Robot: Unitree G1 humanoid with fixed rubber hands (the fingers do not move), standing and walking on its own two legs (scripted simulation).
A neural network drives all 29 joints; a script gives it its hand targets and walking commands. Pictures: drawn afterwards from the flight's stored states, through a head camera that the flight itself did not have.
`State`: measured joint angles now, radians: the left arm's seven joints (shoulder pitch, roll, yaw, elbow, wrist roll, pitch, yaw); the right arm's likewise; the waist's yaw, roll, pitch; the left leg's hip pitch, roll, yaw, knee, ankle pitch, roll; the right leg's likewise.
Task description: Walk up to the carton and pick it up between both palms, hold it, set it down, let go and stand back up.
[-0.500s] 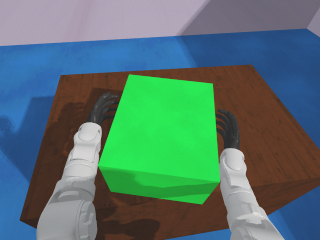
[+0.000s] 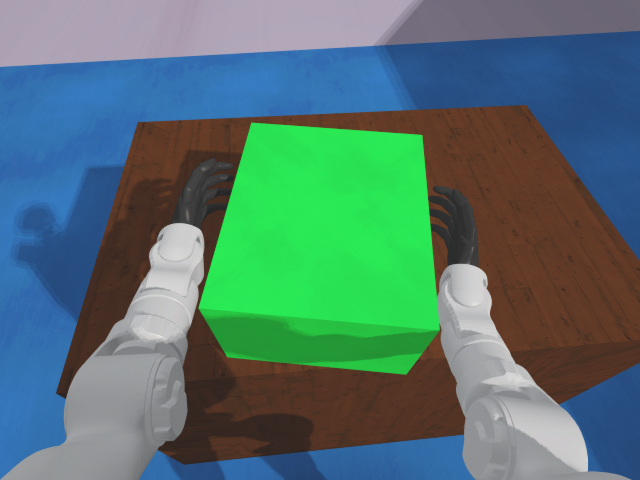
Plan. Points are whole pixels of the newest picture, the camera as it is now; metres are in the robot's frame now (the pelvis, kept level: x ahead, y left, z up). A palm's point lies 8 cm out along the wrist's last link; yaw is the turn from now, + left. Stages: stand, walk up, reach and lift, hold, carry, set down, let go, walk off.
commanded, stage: reach and lift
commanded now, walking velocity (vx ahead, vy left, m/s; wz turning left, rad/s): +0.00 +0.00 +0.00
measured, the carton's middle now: (326, 244) +0.43 -0.02 +0.00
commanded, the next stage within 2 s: hold in 1.90 s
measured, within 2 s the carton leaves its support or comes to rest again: neither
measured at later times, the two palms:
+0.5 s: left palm (155, 189) +0.40 +0.18 +0.16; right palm (470, 193) +0.38 -0.17 +0.16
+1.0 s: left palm (151, 180) +0.38 +0.17 +0.19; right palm (491, 183) +0.37 -0.19 +0.18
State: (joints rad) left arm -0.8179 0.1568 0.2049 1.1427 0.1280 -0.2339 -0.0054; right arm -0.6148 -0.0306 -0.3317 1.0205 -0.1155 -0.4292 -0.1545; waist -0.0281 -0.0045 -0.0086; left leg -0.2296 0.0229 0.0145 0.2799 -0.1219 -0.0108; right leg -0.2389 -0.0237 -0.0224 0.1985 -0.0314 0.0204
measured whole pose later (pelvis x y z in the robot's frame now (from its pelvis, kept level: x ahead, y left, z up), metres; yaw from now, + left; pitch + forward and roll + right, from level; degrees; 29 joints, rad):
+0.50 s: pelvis +0.03 +0.02 +0.00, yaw +2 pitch -5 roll -1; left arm -0.53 0.06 0.21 0.20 0.17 0.48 0.01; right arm -0.52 -0.13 -0.07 0.46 0.20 0.14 -0.14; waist -0.10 -0.06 0.03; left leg -0.04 0.01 -0.02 0.35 -0.23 0.01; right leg -0.02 -0.04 -0.04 0.24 -0.13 0.04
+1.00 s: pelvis -0.01 -0.01 +0.00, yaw +2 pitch -4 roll +0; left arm -0.72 0.07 0.33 0.37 0.20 0.60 -0.02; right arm -0.72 -0.12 -0.14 0.63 0.13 0.27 -0.10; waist -0.07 -0.03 -0.01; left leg -0.09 0.02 -0.03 0.32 -0.15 -0.02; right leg -0.11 -0.02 -0.04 0.29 -0.09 0.01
